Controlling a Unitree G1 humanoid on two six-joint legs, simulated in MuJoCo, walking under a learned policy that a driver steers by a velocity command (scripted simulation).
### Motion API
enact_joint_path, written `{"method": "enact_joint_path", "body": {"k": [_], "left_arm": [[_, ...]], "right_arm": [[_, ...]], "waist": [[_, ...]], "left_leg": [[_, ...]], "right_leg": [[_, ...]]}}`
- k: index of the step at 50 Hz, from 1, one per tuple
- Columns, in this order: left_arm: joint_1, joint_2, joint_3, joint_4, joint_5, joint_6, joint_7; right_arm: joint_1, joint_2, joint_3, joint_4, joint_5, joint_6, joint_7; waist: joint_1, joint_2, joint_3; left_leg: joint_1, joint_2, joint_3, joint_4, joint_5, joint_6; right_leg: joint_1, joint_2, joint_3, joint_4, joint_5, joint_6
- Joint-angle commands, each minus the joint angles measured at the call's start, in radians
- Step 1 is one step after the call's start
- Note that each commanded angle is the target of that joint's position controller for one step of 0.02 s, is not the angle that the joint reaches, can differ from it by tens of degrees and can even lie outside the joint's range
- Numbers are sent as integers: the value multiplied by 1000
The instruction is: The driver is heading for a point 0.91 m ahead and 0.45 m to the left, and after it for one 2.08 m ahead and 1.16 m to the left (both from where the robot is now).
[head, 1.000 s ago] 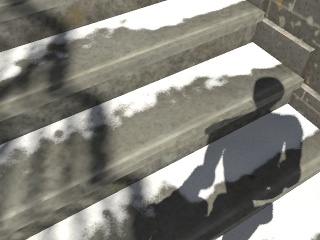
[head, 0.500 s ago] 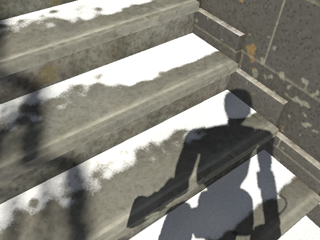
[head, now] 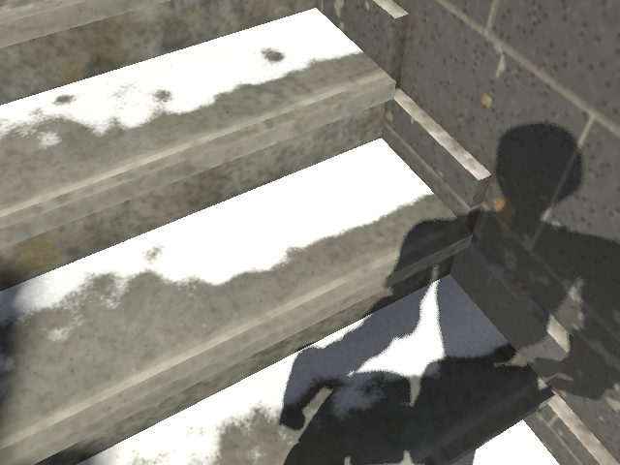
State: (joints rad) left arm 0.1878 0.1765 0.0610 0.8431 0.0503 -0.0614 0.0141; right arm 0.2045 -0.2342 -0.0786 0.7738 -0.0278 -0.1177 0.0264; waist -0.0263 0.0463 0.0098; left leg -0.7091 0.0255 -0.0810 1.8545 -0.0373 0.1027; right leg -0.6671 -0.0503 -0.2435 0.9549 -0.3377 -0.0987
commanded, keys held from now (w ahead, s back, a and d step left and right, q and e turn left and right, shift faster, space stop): w+q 0.02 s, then q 0.92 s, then w+q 0.06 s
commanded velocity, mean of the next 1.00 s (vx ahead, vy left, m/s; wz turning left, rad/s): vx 0.13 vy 0.00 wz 0.55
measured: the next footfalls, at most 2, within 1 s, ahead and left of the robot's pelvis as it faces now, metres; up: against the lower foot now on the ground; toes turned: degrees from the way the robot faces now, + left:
left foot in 0.42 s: +0.35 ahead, +0.08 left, +0.16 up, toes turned +18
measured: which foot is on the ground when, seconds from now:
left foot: up 0.00-0.40, down 0.42-1.00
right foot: down 0.00-0.42, up 0.44-1.00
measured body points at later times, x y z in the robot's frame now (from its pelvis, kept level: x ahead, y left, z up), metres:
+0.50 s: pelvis +0.22 +0.01 +0.10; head +0.26 +0.00 +0.55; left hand +0.20 +0.27 -0.02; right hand +0.45 -0.15 -0.01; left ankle +0.31 +0.07 -0.51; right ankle +0.12 -0.12 -0.53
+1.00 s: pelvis +0.34 -0.01 +0.21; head +0.38 +0.00 +0.66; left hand +0.37 +0.27 +0.11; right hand +0.60 -0.16 +0.10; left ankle +0.31 +0.07 -0.51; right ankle +0.45 -0.11 -0.47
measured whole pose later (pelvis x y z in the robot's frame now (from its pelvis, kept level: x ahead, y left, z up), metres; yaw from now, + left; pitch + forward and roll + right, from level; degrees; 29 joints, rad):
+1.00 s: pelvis +0.34 -0.01 +0.21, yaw +32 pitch +3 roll -1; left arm 0.15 0.16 0.02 0.62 -0.01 0.06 0.09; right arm 0.21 -0.20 -0.07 0.61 -0.04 0.02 -0.07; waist -0.02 0.03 0.04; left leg -0.41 -0.16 -0.19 0.70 -0.31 0.06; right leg -0.59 -0.02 0.01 0.99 -0.39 0.02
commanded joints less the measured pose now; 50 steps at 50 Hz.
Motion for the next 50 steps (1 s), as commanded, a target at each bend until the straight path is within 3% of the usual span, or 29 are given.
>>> {"method": "enact_joint_path", "body": {"k": [1, 3, 4, 7, 10, 11, 12, 13, 16, 18, 20, 21, 22, 23, 24, 25, 27, 28, 31, 34, 35, 38, 39, 41, 42, 43, 46, 48, 50], "left_arm": [[78, -36, -24, 47, 5, -57, -4], [41, -31, -35, 59, -3, -77, -11], [110, -29, -37, 88, 1, -89, -17], [181, 23, -25, 128, -13, -107, -34], [256, 31, -21, 152, -6, -86, -19], [295, 50, -15, 158, -7, -90, 1], [317, 95, -4, 157, -4, -89, 34], [337, 137, 9, 137, -6, -84, 53], [397, 128, 12, 114, -18, -67, 85], [296, 134, 5, 43, -32, -34, 85], [259, 181, 4, -8, -47, -14, 76], [229, 222, 12, -26, -72, -6, 49], [190, 258, 26, -61, -80, -4, 27], [30, 207, 22, -183, -75, -6, 6], [-12, 147, 12, -241, -27, 3, 3], [55, 45, -13, -277, -10, 19, 3], [74, 8, -19, -294, -2, 36, 28], [116, 3, -20, -289, 10, 45, 40], [80, -22, -31, -290, 7, 71, 71], [9, -59, -57, -334, 18, 97, 73], [-28, -57, -62, -342, 13, 101, 74], [-101, -26, -60, -367, 0, 119, 51], [-122, -32, -62, -389, -7, 111, 52], [-93, -24, -53, -351, -24, 104, 50], [-98, -8, -46, -351, -11, 104, 59], [-95, 1, -40, -329, -15, 103, 67], [-97, 13, -32, -317, -48, 109, 81], [-41, 38, -23, -307, -61, 110, 84], [50, 55, -17, -277, -77, 99, 75]], "right_arm": [[22, 182, 75, -112, 15, 44, -13], [-34, 135, 62, -130, 25, 63, -42], [-31, 128, 53, -104, 24, 73, -59], [-85, 134, 56, -107, -8, 74, -106], [-275, 144, 74, -196, -12, 91, -87], [-327, 134, 72, -220, -18, 98, -86], [-336, 161, 74, -245, -1, 111, -80], [-327, 134, 70, -244, 5, 127, -71], [-372, 153, 76, -264, -6, 157, -50], [-277, 197, 95, -229, 17, 165, -42], [-150, 136, 79, -200, 8, 175, -52], [-20, 70, 58, -172, 11, 162, -56], [95, 16, 36, -153, 25, 140, -66], [138, -109, -16, -151, 26, 141, -74], [-30, -162, -45, -213, 13, 158, -81], [-102, -143, -35, -237, 8, 150, -76], [-107, -30, -3, -183, -4, 129, -72], [-112, 16, 17, -167, -5, 114, -70], [0, -35, 8, -111, 8, 69, -42], [59, -45, 7, -82, 20, 71, -59], [65, -46, 7, -91, 20, 73, -70], [75, -68, -2, -130, 32, 116, -110], [81, -80, -2, -142, 11, 129, -122], [15, -73, -8, -191, -10, 130, -121], [7, -99, -19, -192, -22, 128, -114], [-21, -67, -12, -212, -21, 115, -108], [29, -84, -24, -204, -10, 125, -101], [5, -79, -26, -228, -24, 130, -97], [1, -63, -22, -227, -10, 126, -88]], "waist": [[-50, -61, -42], [-71, -29, 30], [-41, -42, 19], [-34, -19, 22], [-9, -48, 56], [14, -59, 61], [-3, -141, 11], [11, -130, -7], [57, -123, 8], [19, -130, -46], [-12, -231, -143], [-50, -276, -208], [-113, -240, -250], [-179, 50, -201], [-82, 70, -272], [8, 19, -227], [84, -94, 4], [125, -73, 25], [98, -23, -41], [87, -11, -73], [69, -26, -64], [7, 70, -97], [-4, 112, -114], [12, 92, -163], [13, 84, -153], [-3, 129, -164], [-19, 110, -80], [17, 118, -114], [62, 101, -98]], "left_leg": [[-287, 28, -62, 162, -22, 22], [-246, 15, -65, -31, 26, -2], [-299, -35, 17, 139, -8, 2], [-554, -40, 43, 303, -149, 14], [-594, -30, 125, 97, -169, 3], [-590, -21, 160, 42, -158, -10], [-604, 13, 140, 80, -196, -4], [-598, 35, 210, 18, -310, -4], [-541, 83, 220, -198, -465, 36], [-270, 15, 317, -364, -578, 64], [12, -82, 353, -568, -652, 81], [192, -130, 319, -668, -620, 100], [425, -135, 137, -845, -498, 128], [531, 93, -429, -1179, -435, 288], [450, 207, -847, -1446, -223, 309], [337, 240, -782, -1462, -281, 271], [105, 151, -530, -1329, -445, 164], [52, 97, -400, -1266, -361, 128], [202, 65, -268, -1230, -20, 105], [310, 15, -221, -1206, -79, 52], [311, 15, -256, -1224, -104, 51], [468, 40, -359, -1299, -51, 92], [497, 49, -384, -1291, -33, 118], [470, 53, -354, -1274, 128, 108], [462, 70, -349, -1294, 149, 113], [446, 86, -354, -1306, 146, 126], [426, 73, -356, -1348, 213, 132], [411, 82, -413, -1358, 166, 151], [349, 20, -375, -1336, 4, 114]], "right_leg": [[177, -281, 451, -613, -151, -28], [95, -243, 255, -677, 66, 26], [165, -254, 216, -680, 220, 16], [379, -227, 136, -655, 360, 45], [432, -165, 41, -689, 362, 73], [450, -168, 39, -710, 345, 47], [563, -233, 61, -730, 489, 5], [639, -239, 32, -782, 555, -39], [830, -251, -11, -778, 794, -65], [770, -223, -112, -663, 1274, -37], [759, -268, -94, -488, 1696, -53], [720, -276, -77, -317, 1796, -58], [505, -235, -61, -76, 1588, -23], [66, -14, -34, 455, 610, 68], [-37, 88, 263, 778, 66, 90], [-46, 43, 350, 844, 102, 88], [-113, 22, 331, 838, 186, 87], [-123, 15, 328, 841, 231, 86], [-238, 38, 294, 950, 216, 85], [-313, -17, 338, 806, 263, 109], [-331, -17, 325, 776, 266, 123], [-401, -16, 260, 634, 208, 171], [-392, -12, 261, 596, 194, 184], [-267, -2, 239, 546, 221, 156], [-246, 2, 251, 502, 203, 146], [-189, 0, 242, 474, 206, 136], [-48, 9, 255, 183, 9, 139], [93, 20, 281, 68, -96, 114], [293, 51, 221, -213, -143, 107]]}}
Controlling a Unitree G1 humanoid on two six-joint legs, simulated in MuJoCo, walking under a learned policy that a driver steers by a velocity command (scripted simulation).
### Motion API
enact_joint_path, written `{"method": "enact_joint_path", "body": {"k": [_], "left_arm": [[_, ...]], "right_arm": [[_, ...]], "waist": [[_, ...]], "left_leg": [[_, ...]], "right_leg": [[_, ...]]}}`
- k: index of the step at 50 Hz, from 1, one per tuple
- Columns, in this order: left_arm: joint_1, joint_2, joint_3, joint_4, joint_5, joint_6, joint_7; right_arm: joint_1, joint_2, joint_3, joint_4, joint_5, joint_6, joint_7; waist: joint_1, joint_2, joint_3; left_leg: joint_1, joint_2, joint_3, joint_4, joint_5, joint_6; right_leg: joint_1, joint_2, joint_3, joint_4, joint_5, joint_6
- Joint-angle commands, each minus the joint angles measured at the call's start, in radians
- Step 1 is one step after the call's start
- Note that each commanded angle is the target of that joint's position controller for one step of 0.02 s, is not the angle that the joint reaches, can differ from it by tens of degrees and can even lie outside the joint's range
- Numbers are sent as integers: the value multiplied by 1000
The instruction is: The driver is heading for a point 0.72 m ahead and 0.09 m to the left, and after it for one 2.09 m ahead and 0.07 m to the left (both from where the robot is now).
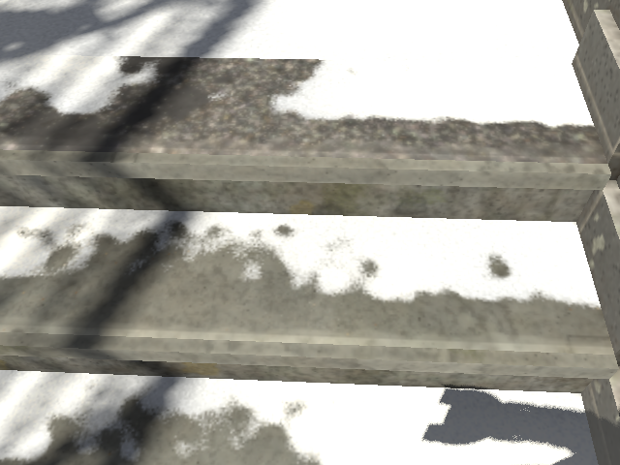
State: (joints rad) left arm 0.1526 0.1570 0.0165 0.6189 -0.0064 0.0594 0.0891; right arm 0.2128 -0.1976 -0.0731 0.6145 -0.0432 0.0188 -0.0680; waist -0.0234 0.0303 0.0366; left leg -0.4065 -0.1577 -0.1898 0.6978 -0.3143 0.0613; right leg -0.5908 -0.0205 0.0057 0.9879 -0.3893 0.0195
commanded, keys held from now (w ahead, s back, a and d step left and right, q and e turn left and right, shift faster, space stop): w+q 0.58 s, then w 0.10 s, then w+e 0.32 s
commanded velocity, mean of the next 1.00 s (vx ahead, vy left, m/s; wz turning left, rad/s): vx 0.41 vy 0.00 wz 0.38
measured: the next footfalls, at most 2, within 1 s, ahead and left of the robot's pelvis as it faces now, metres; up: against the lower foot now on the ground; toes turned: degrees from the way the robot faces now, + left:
right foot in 0.06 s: +0.07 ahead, -0.13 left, +0.00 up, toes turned +3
left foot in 0.60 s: +0.40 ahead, +0.19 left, +0.16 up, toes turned +22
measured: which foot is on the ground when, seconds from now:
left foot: down 0.00-0.04, up 0.06-0.58, down 0.60-1.00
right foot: up 0.00-0.04, down 0.06-0.62, up 0.64-1.00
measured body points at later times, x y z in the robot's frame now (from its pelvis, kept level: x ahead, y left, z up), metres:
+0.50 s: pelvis +0.18 +0.02 +0.01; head +0.23 -0.01 +0.46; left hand +0.02 +0.20 -0.11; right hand +0.47 -0.08 -0.07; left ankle +0.26 +0.18 -0.43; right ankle +0.03 -0.14 -0.72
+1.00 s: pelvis +0.51 +0.17 +0.21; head +0.52 +0.19 +0.66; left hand +0.71 +0.36 +0.15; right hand +0.51 -0.06 +0.07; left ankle +0.38 +0.18 -0.54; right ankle +0.67 +0.14 -0.32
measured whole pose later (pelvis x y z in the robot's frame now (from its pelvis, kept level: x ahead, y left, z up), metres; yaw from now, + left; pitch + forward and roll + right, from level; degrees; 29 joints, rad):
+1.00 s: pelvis +0.51 +0.17 +0.21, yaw +18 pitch +3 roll -3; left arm -0.03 0.01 -0.08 0.60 -0.03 -0.03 0.02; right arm 0.46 -0.13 0.01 1.05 0.04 -0.11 -0.03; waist -0.02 0.01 -0.02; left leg 0.03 -0.01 0.14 0.21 -0.10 0.09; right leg -1.16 0.05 -0.14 1.59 -0.32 -0.17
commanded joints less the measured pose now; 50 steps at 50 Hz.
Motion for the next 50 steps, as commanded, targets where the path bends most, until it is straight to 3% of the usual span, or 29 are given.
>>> {"method": "enact_joint_path", "body": {"k": [1, 2, 3, 4, 5, 7, 9, 12, 14, 19, 23, 25, 26, 27, 28, 29, 30, 31, 32, 33, 34, 36, 39, 40, 43, 45, 46, 47, 50], "left_arm": [[134, 71, 30, -39, -17, -31, 1], [182, 86, 39, 2, 5, -52, 3], [195, 162, 43, 2, 41, -66, 11], [179, 240, 72, -30, 45, -73, 9], [146, 202, 70, -34, 29, -76, -4], [94, 180, 59, -4, 42, -99, -21], [145, 160, 50, 40, 40, -123, -35], [273, 133, 47, 129, 43, -159, -64], [310, 135, 44, 162, 51, -171, -64], [418, 122, 39, 274, 41, -206, -75], [443, 74, 30, 353, 18, -197, -63], [475, 119, 40, 352, -6, -175, -30], [395, 92, 22, 320, -16, -159, -33], [394, 178, 31, 297, -15, -180, -33], [363, 300, 70, 279, -12, -189, -22], [336, 364, 94, 240, -50, -199, -34], [306, 404, 112, 190, -87, -201, -61], [278, 287, 96, 103, -50, -227, -90], [227, 235, 93, 42, -36, -243, -132], [187, 140, 82, 31, -14, -231, -145], [112, 68, 59, -16, 1, -214, -134], [-6, -127, -28, -92, 33, -192, -95], [116, -106, -39, -28, 14, -145, -70], [86, -107, -39, -30, -7, -139, -60], [-174, -134, -67, -110, -15, -124, -43], [-257, -89, -70, -151, -17, -109, -55], [-198, -58, -63, -130, -12, -102, -63], [-150, -53, -57, -102, -3, -96, -65], [65, 2, -44, 30, -38, -63, -65]], "right_arm": [[-32, -105, -34, -72, 24, -10, 16], [-41, -69, -30, -88, 39, -7, 20], [-42, 41, -2, -141, 38, -8, 29], [-4, -86, -34, -141, 16, -15, 44], [-24, -123, -43, -116, -2, -20, 48], [-66, -110, -38, -103, 7, -14, 79], [-63, -69, -24, -69, 5, -15, 103], [-101, -26, 4, -60, 18, -25, 115], [-169, -1, 10, -73, -11, -13, 104], [-346, 51, 33, -152, -20, 21, 76], [-466, 60, 59, -274, 8, 50, 92], [-508, 63, 74, -302, 36, 75, 116], [-471, 63, 77, -247, 47, 73, 113], [-372, 61, 73, -230, 36, 63, 110], [-109, 37, 46, -150, 53, 68, 90], [41, -24, 26, -90, 32, 62, 83], [92, -73, 9, -71, 18, 45, 93], [30, -167, -30, -52, 31, 11, 89], [12, -281, -74, -31, 21, 25, 78], [-6, -244, -67, 8, 16, 24, 66], [13, -184, -48, 90, 19, 2, 69], [88, -73, -12, 266, -10, -54, 51], [80, 65, 44, 345, -18, -84, 66], [137, 33, 44, 357, -25, -109, 86], [124, 1, 59, 399, 13, -135, 109], [182, 17, 84, 413, 49, -135, 79], [206, 19, 90, 405, 54, -143, 64], [194, -55, 70, 386, 54, -140, 50], [185, -227, 19, 313, 118, -177, -7]], "waist": [[101, 95, -101], [102, -16, -95], [77, -277, -101], [63, -330, -164], [53, -238, -116], [36, -224, 5], [40, -156, 2], [57, -102, 66], [61, -90, 39], [73, -119, 108], [11, -120, 187], [39, -141, 181], [23, -64, 125], [-33, -157, -6], [-150, -302, -181], [-212, -305, -346], [-238, -271, -430], [-162, -119, -419], [-130, 127, -563], [-85, -34, -560], [-52, -80, -415], [9, -73, -103], [93, -89, 16], [62, 10, 12], [80, -73, 111], [47, -33, 113], [58, -5, 48], [95, 16, -58], [179, 140, -288]], "left_leg": [[11, 153, -240, -140, 189, 135], [-82, 82, -155, 20, 33, 95], [-302, -35, 27, 348, -232, 29], [-464, -36, 63, 467, -327, -22], [-498, 28, 28, 634, -239, -40], [-589, 46, 68, 848, -75, -58], [-625, 34, 82, 1074, 1, -51], [-774, 37, 106, 1154, 13, -17], [-861, 60, 102, 1381, 34, 1], [-1150, 102, 88, 1646, -58, 37], [-1036, 179, 172, 1217, -154, 74], [-916, 234, 335, 976, -175, 100], [-593, 158, 493, 781, -174, 120], [-314, 84, 532, 713, -161, 130], [-149, 41, 466, 643, -154, 145], [14, -2, 421, 543, -135, 175], [218, -35, 322, 248, -54, 174], [486, 94, -172, 6, -73, 227], [517, 381, -761, -315, 26, 286], [444, 404, -751, -356, -12, 252], [310, 367, -639, -345, -177, 237], [126, 330, -377, -285, 42, 219], [1, 315, -61, -305, 234, 118], [41, 363, -75, -347, 338, 122], [-57, 282, 162, -462, 202, -6], [-147, 251, 234, -603, 532, -9], [-164, 244, 272, -627, 851, 7], [-75, 240, 341, -614, 1087, 23], [266, 368, 327, -379, 1910, 72]], "right_leg": [[320, 43, -53, -428, 18, -13], [450, 5, 9, -534, 110, -11], [563, -265, 334, -632, 61, -61], [619, -409, 676, -747, -181, -179], [550, -402, 761, -793, -540, -241], [505, -286, 496, -743, -464, -224], [496, -209, 322, -693, -290, -206], [524, -232, 232, -712, -228, -198], [565, -286, 182, -721, -90, -206], [649, -350, 70, -786, 52, -166], [529, -228, -124, -928, 100, -86], [549, -268, -160, -1093, 416, -135], [453, -212, -265, -1081, 931, -128], [475, -262, -268, -926, 1749, -148], [609, -315, -260, -689, 2137, -153], [689, -325, -219, -447, 2280, -149], [654, -276, -202, -191, 2083, -143], [199, -104, -112, 203, 1034, -75], [17, 110, -7, 801, 275, -42], [-63, 61, 165, 1038, 310, -69], [-139, 33, 125, 1094, 329, -89], [-403, 15, 137, 1271, 210, -152], [-533, 36, 186, 1239, 129, -175], [-636, 87, 152, 1421, 55, -181], [-727, 96, 67, 1219, 36, -201], [-518, 109, -95, 885, 85, -168], [-309, 98, -211, 806, 75, -153], [-153, 86, -254, 727, 55, -166], [114, 98, -256, 359, 104, -206]]}}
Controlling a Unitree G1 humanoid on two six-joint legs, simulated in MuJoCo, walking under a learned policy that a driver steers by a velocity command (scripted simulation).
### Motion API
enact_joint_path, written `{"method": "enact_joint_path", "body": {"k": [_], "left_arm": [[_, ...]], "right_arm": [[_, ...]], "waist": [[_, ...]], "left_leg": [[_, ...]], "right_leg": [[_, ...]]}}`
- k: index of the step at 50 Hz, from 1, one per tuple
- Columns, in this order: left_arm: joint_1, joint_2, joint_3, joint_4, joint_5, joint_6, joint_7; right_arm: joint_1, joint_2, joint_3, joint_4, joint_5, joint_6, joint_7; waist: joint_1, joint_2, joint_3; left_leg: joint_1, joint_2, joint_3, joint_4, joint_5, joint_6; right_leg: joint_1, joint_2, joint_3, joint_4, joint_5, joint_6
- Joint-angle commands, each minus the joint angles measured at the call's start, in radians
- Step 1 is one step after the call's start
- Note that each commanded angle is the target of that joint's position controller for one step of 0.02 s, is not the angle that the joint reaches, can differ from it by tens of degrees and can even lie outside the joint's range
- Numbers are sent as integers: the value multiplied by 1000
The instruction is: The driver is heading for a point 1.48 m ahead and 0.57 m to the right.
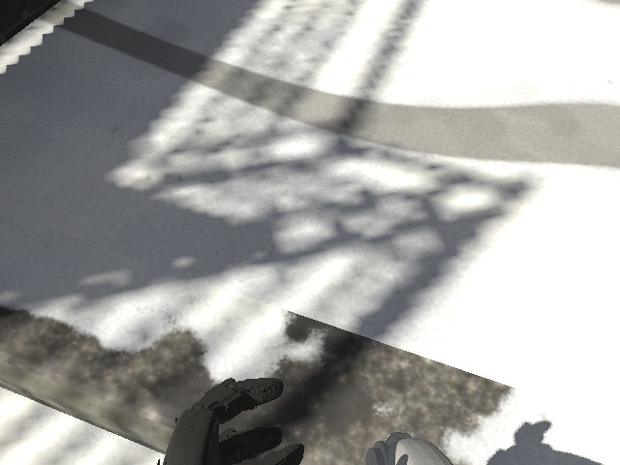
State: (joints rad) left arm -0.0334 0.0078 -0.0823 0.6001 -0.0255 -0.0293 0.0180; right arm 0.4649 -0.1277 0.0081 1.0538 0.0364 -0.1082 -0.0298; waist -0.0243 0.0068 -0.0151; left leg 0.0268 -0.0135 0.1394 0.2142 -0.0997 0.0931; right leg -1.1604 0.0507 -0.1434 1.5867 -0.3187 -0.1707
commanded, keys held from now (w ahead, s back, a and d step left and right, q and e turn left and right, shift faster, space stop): w+e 1.00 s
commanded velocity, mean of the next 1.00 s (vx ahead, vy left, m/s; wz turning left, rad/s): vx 0.50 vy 0.00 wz -0.53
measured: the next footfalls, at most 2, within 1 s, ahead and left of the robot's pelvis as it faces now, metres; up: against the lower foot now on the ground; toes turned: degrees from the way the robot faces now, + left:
right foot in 0.04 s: +0.17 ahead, -0.05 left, +0.16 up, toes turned -4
left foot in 0.48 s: +0.54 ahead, +0.08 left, +0.32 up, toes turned -10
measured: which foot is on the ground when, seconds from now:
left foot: down 0.00-0.06, up 0.08-0.46, down 0.48-0.98, up 1.00-1.00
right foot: up 0.00-0.02, down 0.04-0.48, up 0.50-0.94, down 0.96-1.00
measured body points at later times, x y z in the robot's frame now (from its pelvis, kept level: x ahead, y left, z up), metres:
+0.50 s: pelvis +0.33 +0.01 +0.16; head +0.37 -0.01 +0.61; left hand +0.31 +0.26 +0.03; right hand +0.59 -0.17 +0.13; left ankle +0.50 +0.08 -0.45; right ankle +0.15 -0.04 -0.57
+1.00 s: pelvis +0.63 -0.12 +0.27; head +0.65 -0.13 +0.72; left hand +0.92 +0.00 +0.18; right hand +0.50 -0.37 +0.14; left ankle +0.52 +0.09 -0.40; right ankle +0.69 -0.21 -0.45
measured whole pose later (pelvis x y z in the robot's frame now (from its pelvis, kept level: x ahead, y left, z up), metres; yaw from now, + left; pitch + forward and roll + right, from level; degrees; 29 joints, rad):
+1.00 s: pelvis +0.63 -0.12 +0.27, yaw -32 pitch +2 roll +1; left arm 0.15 0.24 0.08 0.66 0.04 -0.04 -0.04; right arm 0.39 -0.25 -0.07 0.85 -0.02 -0.07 -0.02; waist -0.02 -0.01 0.01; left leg -0.05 0.16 0.25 0.82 -0.48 -0.03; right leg -0.50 0.07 -0.10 0.64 -0.18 -0.16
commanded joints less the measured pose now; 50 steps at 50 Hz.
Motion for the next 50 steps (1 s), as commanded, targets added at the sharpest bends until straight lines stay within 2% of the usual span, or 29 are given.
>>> {"method": "enact_joint_path", "body": {"k": [1, 2, 3, 4, 5, 6, 8, 12, 15, 17, 20, 21, 22, 23, 24, 25, 26, 27, 28, 30, 32, 33, 37, 40, 44, 47, 48, 49, 50], "left_arm": [[320, 207, 74, 68, -9, 33, 6], [386, 255, 96, 89, 2, 25, 7], [420, 289, 129, 124, 10, 6, -5], [411, 365, 158, 187, 24, 23, -5], [325, 304, 153, 168, 31, 32, 4], [309, 245, 141, 194, 52, 16, 7], [355, 190, 132, 296, 59, -23, -5], [379, 182, 116, 321, 42, -66, -21], [526, 255, 125, 351, 47, -96, -6], [590, 279, 135, 365, 33, -83, 9], [609, 264, 143, 326, 17, -48, 28], [569, 290, 148, 288, 22, -50, 31], [575, 369, 171, 264, 30, -52, 31], [526, 461, 198, 237, 30, -65, 19], [430, 482, 214, 204, 15, -92, -8], [406, 392, 208, 153, -18, -118, -44], [352, 309, 204, 95, 36, -127, -72], [374, 267, 201, 64, 77, -124, -65], [315, 219, 180, 37, 84, -109, -49], [268, 147, 145, -4, 74, -61, -25], [335, 99, 116, -3, 50, -15, -22], [372, 122, 118, 3, 34, -1, -24], [219, 263, 160, -37, 57, 23, -46], [150, 234, 149, -19, 38, 11, -77], [82, 232, 154, -27, 54, 11, -81], [281, 299, 187, 26, 63, -2, -64], [417, 331, 207, 69, 73, -18, -54], [467, 408, 224, 63, 75, -26, -42], [422, 519, 249, 32, 62, -21, -39]], "right_arm": [[-121, -333, -80, -147, 26, -56, -38], [-153, -317, -89, -187, 25, -50, -14], [-165, -275, -97, -230, 8, -55, 2], [-88, -154, -82, -298, -47, -66, 39], [-76, -79, -58, -352, -90, -61, 66], [-168, -44, -37, -419, -102, -47, 67], [-296, 54, 11, -511, -116, -19, 37], [-370, 47, 35, -560, -93, 41, 25], [-549, 77, 51, -665, -94, 43, 5], [-640, 67, 63, -739, -106, 39, 8], [-669, 34, 62, -740, -72, 60, 46], [-612, 58, 59, -719, -56, 57, 51], [-458, 15, 29, -662, -44, 64, 42], [-288, -58, -5, -620, -26, 69, 37], [-130, -147, -39, -574, -36, 58, 36], [-10, -250, -82, -516, -80, 42, 25], [-93, -304, -106, -507, -63, 63, 15], [-250, -219, -92, -508, -49, 59, 15], [-284, -144, -76, -436, -34, 42, 14], [-241, 0, -39, -304, -71, 3, 15], [-221, 34, -35, -216, -88, -16, 25], [-248, 2, -40, -220, -82, -23, 30], [-277, -161, -73, -212, -54, -72, 27], [-216, -223, -93, -211, -51, -79, 11], [-83, -269, -109, -213, -50, -25, -2], [-55, -308, -121, -220, -46, 33, -3], [-62, -304, -122, -243, -49, 42, -2], [-53, -194, -98, -287, -74, 43, 2], [-84, -158, -90, -391, -51, 36, 16]], "waist": [[239, 185, -272], [262, 177, -287], [278, 68, -250], [141, -268, -245], [69, -46, -305], [41, 8, -171], [-18, 87, 70], [-39, 92, 190], [46, -55, 135], [63, -44, 111], [108, -26, 7], [51, -49, -94], [-19, -94, -267], [-127, -162, -363], [-227, -120, -433], [-234, 100, -530], [-191, 328, -480], [-76, 216, -357], [-45, 113, -172], [33, -95, 13], [116, -46, 70], [147, -15, 98], [122, 33, 96], [68, 31, 50], [-3, 105, 19], [84, 124, -68], [150, 81, -134], [126, -29, -179], [79, -246, -239]], "left_leg": [[-59, 252, -23, 272, 1766, 30], [-15, 234, -7, 508, 1697, 12], [-173, 110, -8, 943, 1059, -14], [-654, -137, -96, 1556, -128, -118], [-823, -90, -259, 1851, -64, -63], [-937, -64, -264, 1940, 3, -33], [-1141, -21, -257, 1997, -13, 20], [-1236, 64, -169, 1769, -158, -19], [-1436, 75, -98, 1962, -268, -8], [-1441, 120, -127, 1729, -321, 8], [-897, 75, 42, 1154, -331, 9], [-609, 0, 75, 1059, -356, 27], [-424, -52, 52, 1057, -390, 39], [-370, -55, -8, 958, -419, 46], [-211, -1, -134, 831, -413, 84], [13, 225, -584, 599, -719, 171], [-33, 363, -1087, 170, -740, 248], [-143, 399, -1111, 131, -808, 261], [-259, 387, -966, 166, -809, 248], [-464, 356, -635, 219, -528, 143], [-510, 313, -389, 199, -292, 55], [-537, 297, -282, 147, -243, 34], [-495, 249, -23, -36, 50, 20], [-301, 206, 106, -87, 121, 9], [45, 261, 131, 35, 522, -6], [89, 286, 155, 405, 768, -16], [-55, 266, 158, 637, 596, -34], [-324, 225, 130, 885, -1, -50], [-731, -3, 8, 1221, -458, -114]], "right_leg": [[720, 48, -77, -380, -7, 0], [817, 91, -43, -639, 2, -1], [935, 82, 172, -944, 108, -72], [1161, -177, 726, -993, 767, -271], [1096, -215, 925, -1147, 242, -288], [963, -223, 947, -1244, -283, -230], [797, -185, 750, -1228, -183, -158], [661, -101, 462, -1267, -31, -70], [830, -169, 559, -1348, 208, -115], [922, -146, 540, -1394, 157, -87], [869, -126, 417, -1576, 555, -106], [826, -146, 383, -1489, 1032, -79], [928, -161, 365, -1302, 1452, -63], [1065, -189, 382, -1107, 1627, -51], [1026, -181, 367, -848, 1590, -17], [764, -54, 330, -486, 1180, 33], [539, 118, 289, -35, 170, 80], [389, 47, 326, 251, 152, 70], [285, 1, 257, 352, 187, 56], [240, -38, 282, 375, 138, 20], [204, -52, 305, 345, 111, 23], [239, -69, 321, 169, 112, 41], [395, -99, 213, -309, 337, 86], [550, -114, 84, -691, 380, 69], [603, -39, -8, -937, 209, 42], [824, 61, -31, -1050, 87, -17], [1039, 64, 36, -1085, 86, -35], [1228, -149, 317, -1038, 9, -53], [1429, -341, 909, -1220, -28, -238]]}}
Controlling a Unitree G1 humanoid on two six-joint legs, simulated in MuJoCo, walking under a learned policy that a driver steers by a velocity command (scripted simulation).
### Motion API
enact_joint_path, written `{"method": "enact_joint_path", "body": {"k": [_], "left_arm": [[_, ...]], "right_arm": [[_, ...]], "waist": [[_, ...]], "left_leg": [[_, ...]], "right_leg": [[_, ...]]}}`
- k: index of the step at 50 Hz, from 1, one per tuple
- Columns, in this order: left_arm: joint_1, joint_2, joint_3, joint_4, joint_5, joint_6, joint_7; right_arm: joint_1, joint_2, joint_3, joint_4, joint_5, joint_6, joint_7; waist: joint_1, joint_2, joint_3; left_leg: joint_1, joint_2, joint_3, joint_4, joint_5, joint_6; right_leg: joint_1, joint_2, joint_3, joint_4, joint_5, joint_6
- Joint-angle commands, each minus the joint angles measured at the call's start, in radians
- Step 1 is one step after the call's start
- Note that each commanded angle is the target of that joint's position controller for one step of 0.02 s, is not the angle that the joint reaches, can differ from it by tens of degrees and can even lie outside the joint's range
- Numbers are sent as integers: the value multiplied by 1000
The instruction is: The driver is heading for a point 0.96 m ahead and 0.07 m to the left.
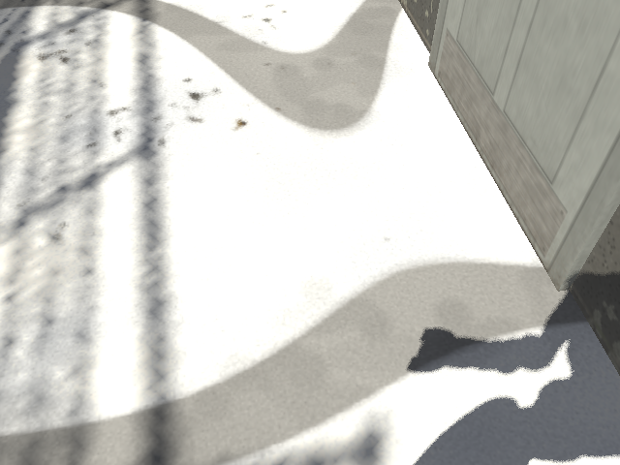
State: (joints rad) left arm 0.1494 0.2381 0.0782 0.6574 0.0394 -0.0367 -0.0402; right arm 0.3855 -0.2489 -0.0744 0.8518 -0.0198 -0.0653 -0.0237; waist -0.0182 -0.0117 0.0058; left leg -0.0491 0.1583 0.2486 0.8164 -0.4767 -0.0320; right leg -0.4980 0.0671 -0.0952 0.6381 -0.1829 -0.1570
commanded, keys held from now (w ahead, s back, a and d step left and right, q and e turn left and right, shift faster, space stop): w+e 0.20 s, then w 0.70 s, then w+q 0.10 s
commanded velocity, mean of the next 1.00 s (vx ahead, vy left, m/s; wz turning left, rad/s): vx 0.50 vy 0.00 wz -0.24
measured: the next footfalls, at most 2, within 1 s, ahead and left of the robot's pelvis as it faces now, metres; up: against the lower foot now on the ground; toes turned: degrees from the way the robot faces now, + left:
left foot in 0.48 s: +0.49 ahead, +0.09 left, +0.00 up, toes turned -11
right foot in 1.00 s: +0.69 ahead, -0.15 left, +0.00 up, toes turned -15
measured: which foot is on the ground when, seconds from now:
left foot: up 0.00-0.46, down 0.48-1.00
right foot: down 0.00-0.50, up 0.52-0.98, down 1.00-1.00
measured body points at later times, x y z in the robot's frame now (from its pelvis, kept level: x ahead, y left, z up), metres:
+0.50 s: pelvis +0.31 +0.02 +0.00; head +0.33 +0.03 +0.45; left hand +0.36 +0.30 -0.12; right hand +0.48 -0.24 -0.07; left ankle +0.45 +0.09 -0.71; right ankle +0.10 -0.04 -0.70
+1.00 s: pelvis +0.57 -0.03 +0.02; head +0.59 -0.04 +0.47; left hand +0.83 +0.13 -0.06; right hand +0.49 -0.27 -0.12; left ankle +0.45 +0.09 -0.71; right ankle +0.65 -0.14 -0.71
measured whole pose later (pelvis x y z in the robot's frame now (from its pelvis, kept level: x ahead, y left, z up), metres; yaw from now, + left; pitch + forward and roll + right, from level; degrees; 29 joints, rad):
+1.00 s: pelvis +0.57 -0.03 +0.02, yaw -12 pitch +2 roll +1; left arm 0.06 0.21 0.01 0.68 0.05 -0.07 -0.02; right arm 0.46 -0.24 -0.04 0.87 -0.02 -0.08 0.01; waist -0.08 -0.01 0.01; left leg -0.03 -0.06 0.02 0.46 -0.43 0.06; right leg -0.43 -0.01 -0.06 0.49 -0.14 -0.08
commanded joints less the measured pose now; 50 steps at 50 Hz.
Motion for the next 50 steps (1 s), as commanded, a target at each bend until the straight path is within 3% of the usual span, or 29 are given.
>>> {"method": "enact_joint_path", "body": {"k": [1, 2, 3, 6, 8, 11, 15, 18, 21, 22, 23, 24, 25, 26, 27, 28, 29, 31, 34, 38, 41, 42, 45, 47, 48, 49, 50], "left_arm": [[262, 259, 86, -42, -11, -2, 27], [230, 214, 73, -33, -17, -5, 39], [197, 170, 57, -25, -26, -14, 38], [166, 115, 25, -21, -35, -39, 37], [203, 133, 24, -3, -33, -49, 39], [255, 143, 20, 21, -26, -45, 39], [321, 137, 12, 57, -34, -48, 37], [344, 156, 11, 72, -28, -50, 42], [310, 194, 18, 79, -21, -46, 55], [297, 204, 19, 82, -23, -45, 57], [289, 207, 18, 90, -20, -43, 56], [291, 176, 9, 81, -15, -48, 53], [354, 100, -9, 50, -39, -51, 48], [434, 115, -4, 62, -37, -50, 47], [364, 144, 0, 66, -12, -42, 50], [267, 138, -5, 54, -5, -40, 40], [212, 124, -8, 39, -7, -37, 27], [225, 105, -13, 47, 6, -15, 11], [218, 93, -16, 52, 9, 4, 6], [48, 63, -34, 12, 4, 4, 2], [-70, 28, -49, -14, -10, -6, -2], [-100, 43, -45, -23, -10, -11, -1], [-142, 55, -41, -41, -12, -19, 4], [-114, 64, -34, -42, -8, -29, 13], [-23, 73, -28, -15, 2, -38, 23], [130, 112, -11, 34, 19, -52, 39], [316, 178, 6, 54, 46, -55, 58]], "right_arm": [[-115, -78, -11, -221, -1, -25, 19], [-175, -79, -5, -231, 6, -44, 24], [-158, -79, -1, -221, 1, -54, 21], [-116, -92, 2, -205, -35, -6, 22], [-137, -71, 14, -210, -34, 16, 28], [-243, -52, 30, -234, -30, 26, 35], [-374, -39, 42, -257, -18, 18, 45], [-439, -46, 40, -281, -5, 9, 50], [-395, -74, 26, -288, -9, 3, 49], [-325, -88, 16, -268, -9, 0, 43], [-193, -105, 3, -230, -13, -7, 32], [-29, -148, -13, -198, -25, -19, 17], [87, -241, -32, -202, -46, -23, 5], [68, -260, -40, -185, -25, -8, 17], [-22, -178, -24, -205, -8, 2, 22], [-76, -119, -9, -206, 1, 1, 24], [-96, -102, -4, -197, -9, -5, 27], [-87, -87, 4, -165, -6, -23, 30], [-44, -98, 4, -125, 4, -47, 39], [7, -100, 5, -87, 11, -40, 39], [60, -114, 3, -60, 9, -31, 43], [58, -134, -1, -63, 0, -33, 40], [82, -145, -2, -40, -2, -31, 37], [79, -150, 0, -27, -2, -25, 34], [57, -164, -2, -24, 1, -28, 27], [46, -154, 3, -26, 7, -31, 25], [7, -112, 19, -60, 14, -37, 27]], "waist": [[117, -71, -237], [107, -20, -151], [56, 52, -105], [-4, 44, -92], [-1, 15, -67], [34, -18, -11], [94, -52, 5], [116, -56, 25], [78, -56, 40], [48, -55, 17], [-14, -32, -44], [-84, -1, -148], [-90, 158, -286], [-33, 363, -325], [-8, 180, -178], [-9, 63, -87], [2, 48, -42], [36, 75, -30], [55, 87, -24], [20, 85, 28], [-24, 87, 40], [-35, 85, 40], [-46, 92, 47], [-24, 88, 40], [26, 95, 9], [89, 45, -81], [180, -52, -214]], "left_leg": [[-782, -134, -273, 668, 4, 13], [-792, -92, -284, 637, 117, 23], [-713, -56, -289, 536, 180, 24], [-587, -32, -296, 415, 149, 0], [-612, -34, -279, 329, 165, -11], [-669, -38, -265, 154, 296, -18], [-644, -67, -236, -66, 466, -3], [-604, -88, -225, -157, 495, 26], [-510, -123, -228, -256, 400, 64], [-413, -158, -207, -285, 361, 79], [-251, -190, -186, -320, 342, 99], [-17, -99, -280, -298, 304, 138], [230, 146, -654, -352, 111, 209], [281, 264, -1072, -531, 114, 300], [168, 230, -983, -551, 8, 295], [38, 186, -817, -560, 47, 280], [-52, 134, -684, -581, 146, 259], [-143, 74, -538, -602, 342, 232], [-152, 48, -447, -631, 484, 238], [-125, 4, -359, -675, 479, 220], [-104, -6, -319, -653, 531, 204], [-88, 5, -329, -641, 557, 208], [-16, 41, -350, -596, 636, 221], [8, 50, -374, -517, 785, 221], [-16, 35, -365, -428, 891, 217], [-90, -17, -327, -257, 895, 195], [-273, -71, -289, 17, 644, 172]], "right_leg": [[755, -364, 876, -371, -111, -237], [652, -349, 717, -349, 4, -218], [516, -309, 606, -340, 149, -176], [346, -230, 470, -375, 282, -142], [318, -200, 433, -395, 282, -143], [316, -169, 403, -421, 247, -125], [387, -157, 361, -401, 317, -82], [437, -190, 378, -378, 349, -63], [485, -226, 401, -319, 435, -26], [487, -215, 384, -252, 569, -8], [471, -176, 340, -98, 679, 12], [353, -130, 302, 127, 560, 32], [114, -14, 208, 464, 182, 67], [-77, 89, 187, 667, -316, 85], [-159, 16, 221, 733, -245, 78], [-148, -21, 207, 699, -169, 79], [-124, -53, 193, 652, -128, 80], [-60, -83, 179, 580, -114, 94], [-80, -96, 146, 504, -75, 113], [-139, -141, 101, 257, 70, 139], [-75, -119, 52, 60, 130, 142], [-57, -113, 43, 24, 136, 138], [-37, -99, 29, -42, 95, 109], [39, -68, 20, -91, 23, 84], [168, -45, 21, -158, 11, 69], [386, -63, 54, -194, 15, 43], [635, -282, 289, -246, -188, -16]]}}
